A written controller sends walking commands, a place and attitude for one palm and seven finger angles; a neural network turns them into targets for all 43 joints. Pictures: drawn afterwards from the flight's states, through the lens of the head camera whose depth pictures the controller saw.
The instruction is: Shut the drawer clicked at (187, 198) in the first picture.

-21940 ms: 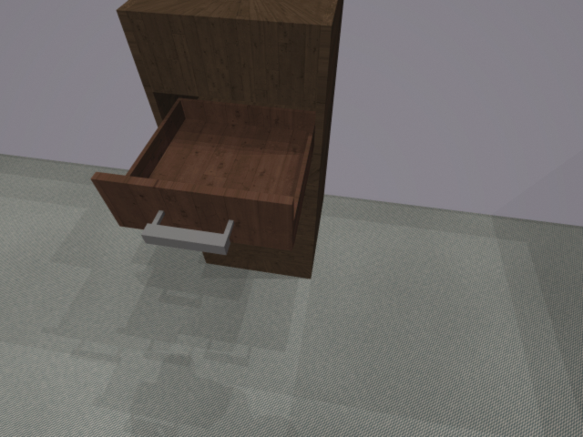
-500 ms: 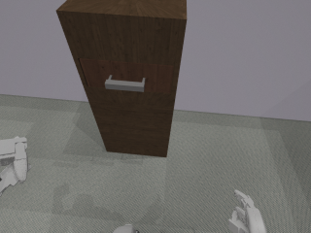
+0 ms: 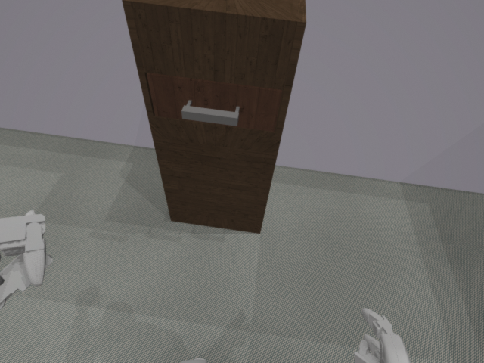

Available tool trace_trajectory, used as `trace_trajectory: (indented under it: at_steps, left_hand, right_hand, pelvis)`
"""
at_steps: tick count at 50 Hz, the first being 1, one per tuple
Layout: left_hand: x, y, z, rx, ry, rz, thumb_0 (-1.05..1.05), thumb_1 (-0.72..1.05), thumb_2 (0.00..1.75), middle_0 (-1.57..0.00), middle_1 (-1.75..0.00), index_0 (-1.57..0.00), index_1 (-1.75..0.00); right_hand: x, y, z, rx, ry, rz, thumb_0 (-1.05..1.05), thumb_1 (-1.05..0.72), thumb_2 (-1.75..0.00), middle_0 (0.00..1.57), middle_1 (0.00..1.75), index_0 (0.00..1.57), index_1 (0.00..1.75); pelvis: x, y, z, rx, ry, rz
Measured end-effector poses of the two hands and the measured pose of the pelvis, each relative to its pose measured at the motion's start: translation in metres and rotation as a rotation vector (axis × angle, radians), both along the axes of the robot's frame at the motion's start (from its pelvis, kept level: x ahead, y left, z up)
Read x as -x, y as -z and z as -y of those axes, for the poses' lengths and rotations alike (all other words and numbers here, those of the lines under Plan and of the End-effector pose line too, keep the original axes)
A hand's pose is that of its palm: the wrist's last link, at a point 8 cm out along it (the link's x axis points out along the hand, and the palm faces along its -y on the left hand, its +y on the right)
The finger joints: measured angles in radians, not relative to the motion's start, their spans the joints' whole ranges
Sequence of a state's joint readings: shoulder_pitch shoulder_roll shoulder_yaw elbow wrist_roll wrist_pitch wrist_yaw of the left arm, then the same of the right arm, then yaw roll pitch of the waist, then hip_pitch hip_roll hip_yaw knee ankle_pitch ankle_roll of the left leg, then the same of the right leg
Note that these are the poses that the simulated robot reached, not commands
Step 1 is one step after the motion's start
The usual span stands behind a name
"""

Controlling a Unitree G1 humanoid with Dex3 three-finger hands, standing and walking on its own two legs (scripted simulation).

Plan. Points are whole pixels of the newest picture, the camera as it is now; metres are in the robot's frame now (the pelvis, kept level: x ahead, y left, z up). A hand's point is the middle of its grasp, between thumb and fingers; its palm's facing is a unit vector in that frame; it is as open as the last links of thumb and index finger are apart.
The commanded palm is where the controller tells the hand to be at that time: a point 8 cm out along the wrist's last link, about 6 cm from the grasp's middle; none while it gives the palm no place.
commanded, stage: stop stepping back and stand still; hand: left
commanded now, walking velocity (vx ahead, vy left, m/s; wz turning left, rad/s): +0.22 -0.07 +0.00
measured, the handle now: (212, 111) +0.77 +0.15 -0.05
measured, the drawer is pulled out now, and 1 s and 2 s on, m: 0.00 0.00 0.00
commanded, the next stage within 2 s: let the arm hang, fingers relaxed in 1.28 s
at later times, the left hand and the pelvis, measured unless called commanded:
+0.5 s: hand (2, 322) +0.12 +0.25 +0.17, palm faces +0.38 -0.84 -0.38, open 3.2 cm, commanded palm +0.06 +0.29 +0.19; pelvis -0.09 +0.01 +0.00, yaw -3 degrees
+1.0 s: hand (37, 308) +0.14 +0.22 +0.18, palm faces +0.32 -0.82 -0.47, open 3.2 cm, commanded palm +0.08 +0.27 +0.19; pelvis -0.07 -0.01 +0.01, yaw -4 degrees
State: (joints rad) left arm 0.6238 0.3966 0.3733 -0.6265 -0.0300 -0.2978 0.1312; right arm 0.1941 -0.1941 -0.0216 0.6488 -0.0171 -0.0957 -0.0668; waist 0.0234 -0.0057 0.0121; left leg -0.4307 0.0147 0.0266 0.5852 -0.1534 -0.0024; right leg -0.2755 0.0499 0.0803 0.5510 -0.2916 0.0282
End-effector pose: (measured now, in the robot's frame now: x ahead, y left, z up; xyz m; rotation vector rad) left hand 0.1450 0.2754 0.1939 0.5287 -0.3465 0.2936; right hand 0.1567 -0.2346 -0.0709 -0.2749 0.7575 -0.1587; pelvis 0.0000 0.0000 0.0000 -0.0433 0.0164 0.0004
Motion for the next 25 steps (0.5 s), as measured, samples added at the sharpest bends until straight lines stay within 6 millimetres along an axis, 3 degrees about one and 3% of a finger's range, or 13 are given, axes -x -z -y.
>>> trace_trajectory:
  at_steps: [6, 11, 14, 17, 22, 25]
  left_hand:
    - [0.015, 0.004, -0.010, 0.020, -0.005, -0.031, 0.01, 0.89, 0.90, -1.41, -1.60, -1.41, -1.60]
    - [0.044, -0.009, 0.001, 0.019, -0.005, -0.047, 0.01, 0.89, 0.90, -1.41, -1.60, -1.41, -1.60]
    - [0.062, -0.012, 0.009, -0.003, 0.019, -0.044, 0.01, 0.89, 0.90, -1.41, -1.60, -1.41, -1.60]
    - [0.071, -0.010, 0.004, 0.033, 0.005, -0.027, 0.01, 0.89, 0.90, -1.41, -1.60, -1.41, -1.60]
    - [0.067, 0.008, -0.014, 0.092, -0.044, -0.005, 0.01, 0.89, 0.90, -1.41, -1.60, -1.41, -1.60]
    - [0.060, 0.012, -0.014, 0.081, -0.037, -0.021, 0.01, 0.89, 0.90, -1.41, -1.60, -1.41, -1.60]
  right_hand:
    - [0.017, -0.022, -0.018, -0.017, -0.029, 0.108, 0.02, -0.90, -0.90, 0.20, 0.30, 0.20, 0.30]
    - [0.041, -0.034, -0.023, -0.052, -0.042, 0.142, 0.01, -0.90, -0.90, 0.20, 0.30, 0.20, 0.30]
    - [0.057, -0.025, -0.016, -0.039, -0.042, 0.116, 0.01, -0.90, -0.90, 0.20, 0.30, 0.21, 0.30]
    - [0.080, -0.016, -0.005, -0.022, 0.004, 0.048, 0.01, -0.90, -0.90, 0.20, 0.30, 0.21, 0.30]
    - [0.114, -0.005, 0.009, 0.035, 0.087, 0.028, 0.02, -0.90, -0.90, 0.20, 0.30, 0.21, 0.30]
    - [0.132, -0.002, 0.009, 0.023, 0.122, 0.023, 0.02, -0.90, -0.90, 0.20, 0.30, 0.20, 0.30]
  pelvis:
    - [0.035, -0.007, -0.003, -0.006, 0.008, 0.019]
    - [0.055, -0.015, 0.002, -0.005, 0.001, 0.011]
    - [0.071, -0.009, 0.003, -0.027, 0.027, 0.008]
    - [0.076, -0.010, -0.001, -0.037, 0.043, 0.018]
    - [0.079, -0.001, -0.013, -0.030, 0.037, 0.024]
    - [0.086, -0.001, -0.013, -0.051, 0.045, 0.044]
